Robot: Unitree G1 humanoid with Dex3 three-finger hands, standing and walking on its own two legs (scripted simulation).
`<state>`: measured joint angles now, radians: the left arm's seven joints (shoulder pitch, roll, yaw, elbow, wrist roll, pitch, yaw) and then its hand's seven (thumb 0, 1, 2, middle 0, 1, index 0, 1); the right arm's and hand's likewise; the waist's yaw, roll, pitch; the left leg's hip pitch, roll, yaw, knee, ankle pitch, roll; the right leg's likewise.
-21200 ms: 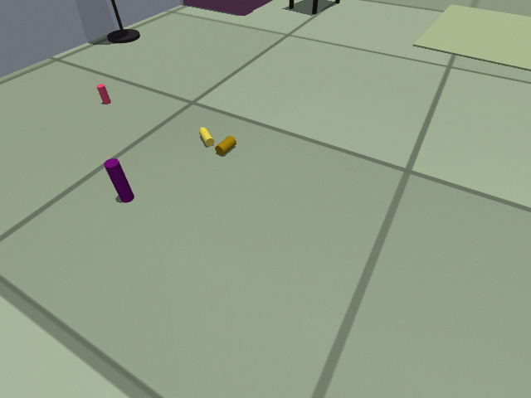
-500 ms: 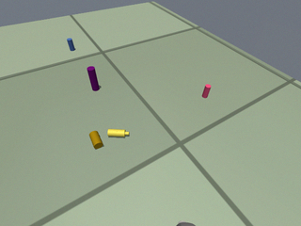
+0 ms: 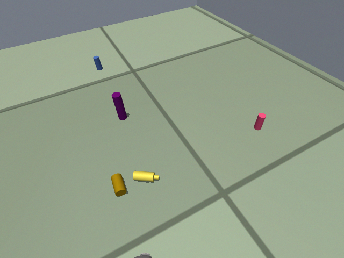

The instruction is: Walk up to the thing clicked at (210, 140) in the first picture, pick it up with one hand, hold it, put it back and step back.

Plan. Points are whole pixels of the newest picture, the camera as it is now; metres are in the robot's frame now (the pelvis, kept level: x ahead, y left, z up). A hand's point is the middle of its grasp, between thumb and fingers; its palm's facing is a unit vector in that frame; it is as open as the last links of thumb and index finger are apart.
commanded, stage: walk up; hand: left
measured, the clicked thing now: (146, 176) +0.75 +0.24 -0.74
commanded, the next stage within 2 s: none
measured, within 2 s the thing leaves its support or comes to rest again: neither
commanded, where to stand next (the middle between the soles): +0.36 +0.01 m, yaw -1 degrees
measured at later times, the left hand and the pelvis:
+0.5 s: hand (88, 225) +0.25 +0.28 -0.14, palm faces -0.06 -0.91 -0.42, open 7.4 cm; pelvis +0.18 -0.01 -0.02, yaw +0 degrees
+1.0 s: hand (92, 199) +0.34 +0.30 -0.17, palm faces -0.08 -0.92 -0.38, open 7.4 cm; pelvis +0.29 +0.02 -0.02, yaw -1 degrees
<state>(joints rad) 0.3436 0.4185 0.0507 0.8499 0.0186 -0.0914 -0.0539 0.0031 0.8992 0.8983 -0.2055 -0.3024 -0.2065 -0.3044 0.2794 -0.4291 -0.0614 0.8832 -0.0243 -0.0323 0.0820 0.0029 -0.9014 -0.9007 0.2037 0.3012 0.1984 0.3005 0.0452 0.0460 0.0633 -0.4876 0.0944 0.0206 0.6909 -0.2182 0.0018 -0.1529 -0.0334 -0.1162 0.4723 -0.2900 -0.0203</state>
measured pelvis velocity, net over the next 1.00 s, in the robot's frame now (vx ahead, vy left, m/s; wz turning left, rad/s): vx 0.29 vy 0.02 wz -0.02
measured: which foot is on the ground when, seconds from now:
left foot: up 0.00-0.06, down 0.08-0.46, up 0.48-0.80, down 0.82-1.00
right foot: down 0.00-0.10, up 0.12-0.44, down 0.46-0.84, up 0.86-1.00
